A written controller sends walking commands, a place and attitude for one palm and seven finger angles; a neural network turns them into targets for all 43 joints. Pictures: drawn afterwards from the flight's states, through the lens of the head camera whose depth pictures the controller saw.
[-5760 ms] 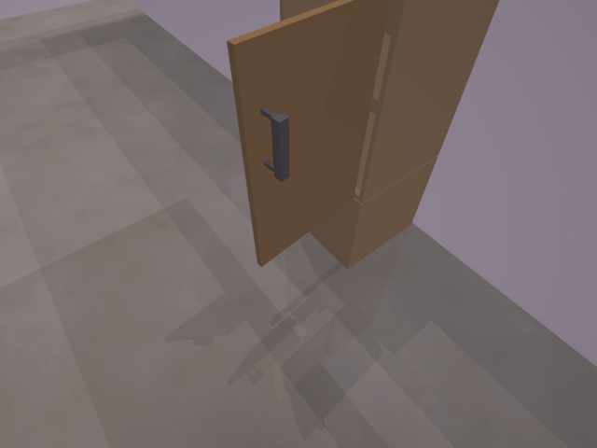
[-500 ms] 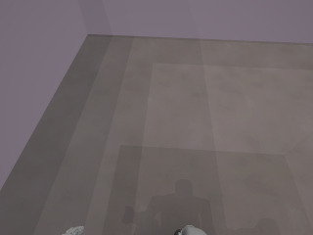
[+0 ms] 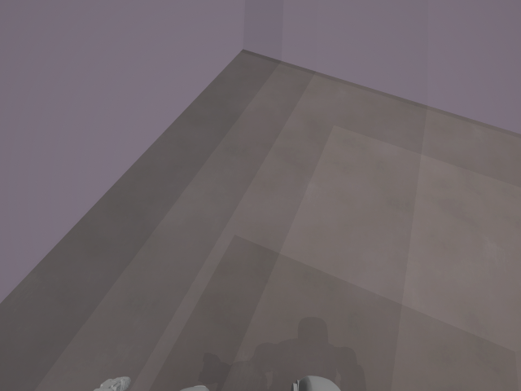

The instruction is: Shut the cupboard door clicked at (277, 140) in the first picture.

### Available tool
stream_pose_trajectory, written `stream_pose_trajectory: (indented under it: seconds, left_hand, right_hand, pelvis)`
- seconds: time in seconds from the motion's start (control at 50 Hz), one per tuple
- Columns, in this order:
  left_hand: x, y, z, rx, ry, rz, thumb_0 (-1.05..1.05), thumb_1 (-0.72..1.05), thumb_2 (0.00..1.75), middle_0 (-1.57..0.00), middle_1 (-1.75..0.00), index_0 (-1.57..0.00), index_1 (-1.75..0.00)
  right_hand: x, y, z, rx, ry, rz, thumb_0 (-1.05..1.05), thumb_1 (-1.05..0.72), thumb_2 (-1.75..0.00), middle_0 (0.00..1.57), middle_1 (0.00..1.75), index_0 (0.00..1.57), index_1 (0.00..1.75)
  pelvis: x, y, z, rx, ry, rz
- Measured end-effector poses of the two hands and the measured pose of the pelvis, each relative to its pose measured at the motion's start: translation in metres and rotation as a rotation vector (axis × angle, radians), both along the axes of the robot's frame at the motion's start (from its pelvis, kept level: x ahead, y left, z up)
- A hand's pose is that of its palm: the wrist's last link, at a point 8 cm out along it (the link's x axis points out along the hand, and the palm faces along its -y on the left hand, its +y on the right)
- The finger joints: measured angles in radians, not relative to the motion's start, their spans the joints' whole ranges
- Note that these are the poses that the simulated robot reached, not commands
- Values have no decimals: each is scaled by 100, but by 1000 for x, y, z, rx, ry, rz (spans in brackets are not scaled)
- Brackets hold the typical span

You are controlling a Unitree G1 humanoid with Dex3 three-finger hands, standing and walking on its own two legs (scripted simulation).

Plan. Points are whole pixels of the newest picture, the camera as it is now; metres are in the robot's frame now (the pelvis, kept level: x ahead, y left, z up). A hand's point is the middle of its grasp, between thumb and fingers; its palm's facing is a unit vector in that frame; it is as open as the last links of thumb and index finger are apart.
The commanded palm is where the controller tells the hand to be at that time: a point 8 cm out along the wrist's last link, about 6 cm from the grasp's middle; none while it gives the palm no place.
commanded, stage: walk to a spot facing it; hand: left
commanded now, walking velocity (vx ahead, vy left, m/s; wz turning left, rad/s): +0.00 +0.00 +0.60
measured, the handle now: out of the picture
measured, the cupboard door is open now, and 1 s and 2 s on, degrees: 95 95 95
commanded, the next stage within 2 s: none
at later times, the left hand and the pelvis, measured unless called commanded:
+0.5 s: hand out of the picture +0.01 +0.13 -0.15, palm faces +0.32 -0.91 -0.24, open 7.4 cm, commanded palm none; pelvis +0.03 -0.07 +0.01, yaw +19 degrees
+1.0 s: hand out of the picture +0.02 +0.17 -0.14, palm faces +0.57 -0.77 -0.27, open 7.4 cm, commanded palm none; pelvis +0.04 -0.08 +0.01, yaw +37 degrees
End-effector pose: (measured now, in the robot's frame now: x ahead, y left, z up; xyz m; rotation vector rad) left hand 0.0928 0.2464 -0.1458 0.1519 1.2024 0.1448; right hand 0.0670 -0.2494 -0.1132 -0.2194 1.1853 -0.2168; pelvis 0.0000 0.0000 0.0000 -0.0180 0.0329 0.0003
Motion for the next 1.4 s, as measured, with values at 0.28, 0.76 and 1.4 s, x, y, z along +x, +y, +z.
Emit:
stream_pose_trajectory:
  seconds: [0.28, 0.76, 1.4]
  left_hand:
    - [-42, -26, 33, 131, -1, 148, 1, 91, 90, -19, -30, -20, -30]
    - [-158, -39, 5, 16, 122, 540, 1, 91, 90, -20, -30, -20, -30]
    - [-201, -145, 20, 21, 72, 920, 0, 91, 90, -20, -30, -20, -30]
  right_hand:
    - [66, -55, -24, 57, 52, 160, 1, -91, -90, 20, 30, 21, 30]
    - [175, 38, 5, 18, -40, 590, 1, -91, -89, 20, 30, 21, 29]
    - [252, 75, -8, 20, 83, 955, 1, -91, -90, 20, 30, 20, 29]
  pelvis:
    - [16, -55, 0, 35, -11, 171]
    - [18, -48, 4, 24, -11, 505]
    - [56, -90, 8, 56, 3, 932]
